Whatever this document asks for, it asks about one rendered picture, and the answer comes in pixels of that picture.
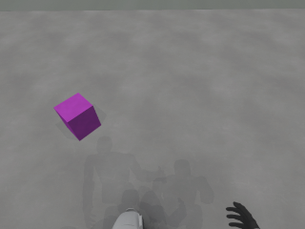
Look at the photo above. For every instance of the left robot shin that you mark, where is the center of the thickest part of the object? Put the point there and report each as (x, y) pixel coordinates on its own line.
(131, 210)

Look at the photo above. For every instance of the robot right hand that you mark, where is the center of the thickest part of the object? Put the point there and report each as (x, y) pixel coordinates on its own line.
(244, 216)

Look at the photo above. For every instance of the carton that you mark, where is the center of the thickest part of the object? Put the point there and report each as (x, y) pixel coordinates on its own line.
(79, 115)

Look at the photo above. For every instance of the robot left thigh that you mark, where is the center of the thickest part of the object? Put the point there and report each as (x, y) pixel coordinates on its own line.
(129, 220)

